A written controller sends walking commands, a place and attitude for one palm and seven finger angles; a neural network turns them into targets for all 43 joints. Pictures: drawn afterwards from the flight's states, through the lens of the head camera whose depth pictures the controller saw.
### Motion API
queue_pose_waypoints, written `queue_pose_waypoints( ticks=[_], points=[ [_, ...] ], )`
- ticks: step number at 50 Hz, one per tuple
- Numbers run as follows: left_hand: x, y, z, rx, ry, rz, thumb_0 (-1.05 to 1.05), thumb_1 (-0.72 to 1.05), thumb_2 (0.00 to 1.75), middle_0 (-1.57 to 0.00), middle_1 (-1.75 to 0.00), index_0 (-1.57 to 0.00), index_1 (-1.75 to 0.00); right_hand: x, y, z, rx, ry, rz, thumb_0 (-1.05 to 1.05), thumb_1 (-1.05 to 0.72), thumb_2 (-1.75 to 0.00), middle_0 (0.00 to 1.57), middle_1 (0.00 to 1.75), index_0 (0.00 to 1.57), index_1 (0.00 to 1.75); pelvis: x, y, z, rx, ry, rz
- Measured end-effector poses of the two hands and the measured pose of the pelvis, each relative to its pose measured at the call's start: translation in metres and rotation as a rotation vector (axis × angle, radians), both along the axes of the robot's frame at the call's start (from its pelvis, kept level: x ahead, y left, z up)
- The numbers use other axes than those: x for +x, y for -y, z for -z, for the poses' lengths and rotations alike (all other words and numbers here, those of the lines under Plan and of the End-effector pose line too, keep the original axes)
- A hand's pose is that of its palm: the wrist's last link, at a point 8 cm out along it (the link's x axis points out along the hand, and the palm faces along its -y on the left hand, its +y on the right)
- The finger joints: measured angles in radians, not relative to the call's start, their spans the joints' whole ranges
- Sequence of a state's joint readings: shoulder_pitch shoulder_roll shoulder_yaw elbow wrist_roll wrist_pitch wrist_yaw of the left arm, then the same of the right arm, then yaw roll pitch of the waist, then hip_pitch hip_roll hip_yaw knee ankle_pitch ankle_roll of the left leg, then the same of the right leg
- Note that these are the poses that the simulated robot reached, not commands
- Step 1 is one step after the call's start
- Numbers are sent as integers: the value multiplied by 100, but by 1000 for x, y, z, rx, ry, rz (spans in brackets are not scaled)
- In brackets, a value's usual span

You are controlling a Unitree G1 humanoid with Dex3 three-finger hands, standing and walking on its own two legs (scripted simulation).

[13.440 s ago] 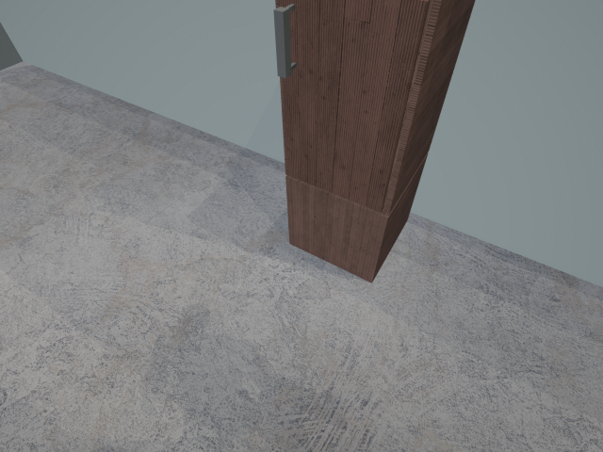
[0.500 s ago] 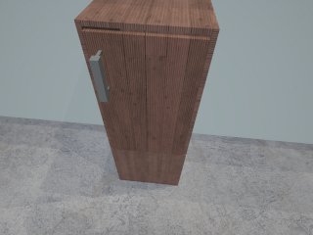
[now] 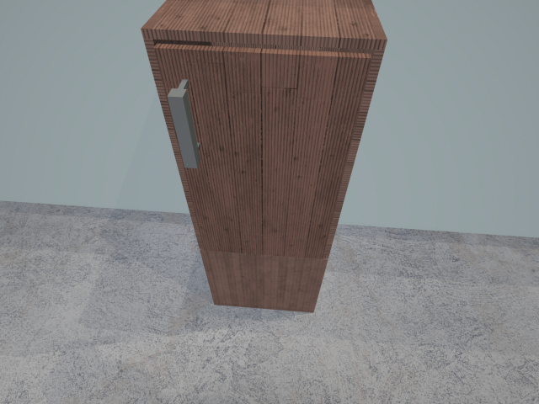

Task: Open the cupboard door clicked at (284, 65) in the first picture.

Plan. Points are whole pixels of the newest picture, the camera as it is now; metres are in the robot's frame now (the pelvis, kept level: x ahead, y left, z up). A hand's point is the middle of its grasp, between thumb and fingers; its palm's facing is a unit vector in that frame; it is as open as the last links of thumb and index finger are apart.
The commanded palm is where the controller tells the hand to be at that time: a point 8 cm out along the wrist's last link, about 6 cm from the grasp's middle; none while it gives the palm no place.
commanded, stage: look again from close up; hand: left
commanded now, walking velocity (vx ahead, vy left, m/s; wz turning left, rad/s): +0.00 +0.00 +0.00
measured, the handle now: (188, 124) +0.55 +0.19 +0.12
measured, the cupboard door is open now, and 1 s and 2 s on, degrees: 0 0 0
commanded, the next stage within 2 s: raise the hand with hooked fingers in 0.20 s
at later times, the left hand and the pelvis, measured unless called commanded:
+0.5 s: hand (128, 364) +0.17 +0.21 -0.01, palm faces +0.24 -0.96 -0.13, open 7.6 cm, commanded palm +0.09 +0.26 -0.04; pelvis -0.03 +0.02 -0.01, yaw +2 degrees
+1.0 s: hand (125, 355) +0.18 +0.21 +0.02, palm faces -0.11 -0.99 -0.11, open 10.3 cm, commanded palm +0.14 +0.28 +0.03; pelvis -0.03 -0.01 -0.06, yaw +4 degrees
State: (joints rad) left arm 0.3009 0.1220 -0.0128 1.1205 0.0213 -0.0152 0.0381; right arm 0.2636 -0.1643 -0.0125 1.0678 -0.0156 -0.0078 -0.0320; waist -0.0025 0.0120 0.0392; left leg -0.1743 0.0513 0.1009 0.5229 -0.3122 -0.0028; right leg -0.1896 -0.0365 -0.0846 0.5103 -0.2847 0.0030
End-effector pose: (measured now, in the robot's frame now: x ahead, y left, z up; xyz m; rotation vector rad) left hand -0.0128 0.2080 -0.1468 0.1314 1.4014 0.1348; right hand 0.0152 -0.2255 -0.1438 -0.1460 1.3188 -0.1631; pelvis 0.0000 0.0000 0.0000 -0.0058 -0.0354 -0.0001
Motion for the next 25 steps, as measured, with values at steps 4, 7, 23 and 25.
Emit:
queue_pose_waypoints(
  ticks=[4, 7, 23, 25],
  points=[
    [4, -16, -2, 14, 34, 9, 1, 92, 90, -20, -30, -20, -29, -17, -11, -1, 11, -16, -1, 1, -94, -90, 20, 29, 20, 30, -7, -7, -1, 4, 1, 0],
    [5, -25, -3, 23, 47, 14, 1, 92, 90, -20, -30, -20, -29, -30, -19, -1, 23, -35, 0, 1, -93, -90, 20, 29, 20, 30, -12, -11, -1, 6, -2, 0],
    [120, -51, -120, 118, 853, -96, 2, 89, 88, -20, -33, -20, -32, 6, -3, -19, -60, 334, -7, 3, -93, -89, 21, 30, 20, 30, -24, -19, 4, 9, -22, -29],
    [155, -47, -154, 100, 1079, -40, 2, 86, 87, -20, -34, -20, -34, 35, 8, -29, -82, 470, -25, 3, -93, -89, 21, 30, 20, 30, -28, -17, 8, 7, -41, -35]
  ],
)
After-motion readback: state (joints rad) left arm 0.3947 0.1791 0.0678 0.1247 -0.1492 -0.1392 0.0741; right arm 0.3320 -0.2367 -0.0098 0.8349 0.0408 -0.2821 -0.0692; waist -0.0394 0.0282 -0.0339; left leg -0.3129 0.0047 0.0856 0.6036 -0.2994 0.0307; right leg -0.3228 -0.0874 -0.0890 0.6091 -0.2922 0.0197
